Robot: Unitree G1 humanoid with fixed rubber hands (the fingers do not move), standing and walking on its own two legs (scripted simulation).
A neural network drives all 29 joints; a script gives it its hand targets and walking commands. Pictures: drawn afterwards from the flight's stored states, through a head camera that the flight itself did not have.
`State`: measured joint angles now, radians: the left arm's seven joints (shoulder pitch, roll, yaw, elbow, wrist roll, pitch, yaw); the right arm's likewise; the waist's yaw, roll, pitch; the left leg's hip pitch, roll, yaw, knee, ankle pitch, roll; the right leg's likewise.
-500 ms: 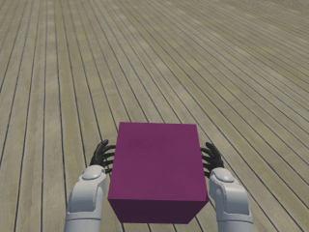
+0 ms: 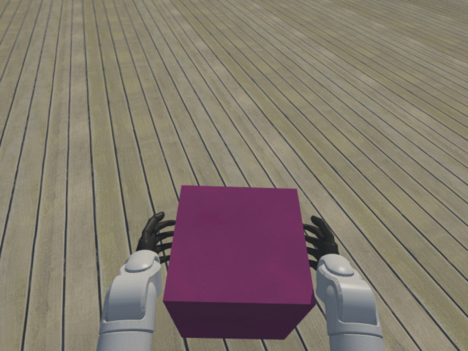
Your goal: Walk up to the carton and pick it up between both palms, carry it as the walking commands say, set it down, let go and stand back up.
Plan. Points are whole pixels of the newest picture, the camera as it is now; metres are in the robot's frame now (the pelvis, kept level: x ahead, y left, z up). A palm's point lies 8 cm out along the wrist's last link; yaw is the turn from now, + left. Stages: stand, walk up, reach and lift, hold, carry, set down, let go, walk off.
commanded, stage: carry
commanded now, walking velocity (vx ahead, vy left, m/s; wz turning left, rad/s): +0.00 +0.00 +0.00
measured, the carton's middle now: (236, 267) +0.29 +0.00 -0.03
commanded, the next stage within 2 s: none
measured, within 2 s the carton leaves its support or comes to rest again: neither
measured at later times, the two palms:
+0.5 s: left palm (146, 256) +0.24 +0.14 +0.09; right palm (346, 258) +0.24 -0.16 +0.10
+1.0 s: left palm (197, 280) +0.21 +0.06 +0.08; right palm (402, 284) +0.21 -0.24 +0.08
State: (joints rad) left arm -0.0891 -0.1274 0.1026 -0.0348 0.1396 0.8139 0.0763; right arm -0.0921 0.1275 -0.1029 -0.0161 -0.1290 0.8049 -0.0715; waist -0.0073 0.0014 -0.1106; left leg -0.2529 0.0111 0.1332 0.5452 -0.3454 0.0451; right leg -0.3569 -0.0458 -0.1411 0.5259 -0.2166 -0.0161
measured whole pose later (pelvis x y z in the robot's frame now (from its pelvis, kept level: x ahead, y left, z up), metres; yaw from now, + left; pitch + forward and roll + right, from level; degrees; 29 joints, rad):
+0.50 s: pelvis +0.00 -0.01 +0.00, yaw +0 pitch +4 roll -1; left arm 0.03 -0.13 0.05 -0.50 0.05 1.09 0.13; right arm 0.01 0.13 -0.04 -0.47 -0.04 1.08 -0.12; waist 0.00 0.00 -0.12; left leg -0.28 0.04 0.13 0.58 -0.36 0.02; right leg -0.38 -0.02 -0.15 0.55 -0.23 -0.04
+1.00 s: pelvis -0.02 -0.09 -0.01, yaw +0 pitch +4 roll +0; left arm 0.02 -0.13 0.04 -0.54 0.05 1.20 0.14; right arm 0.02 0.13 -0.04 -0.53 -0.04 1.19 -0.13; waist -0.01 -0.02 -0.09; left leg -0.35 0.14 0.08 0.62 -0.33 -0.08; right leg -0.42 0.07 -0.21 0.54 -0.21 -0.14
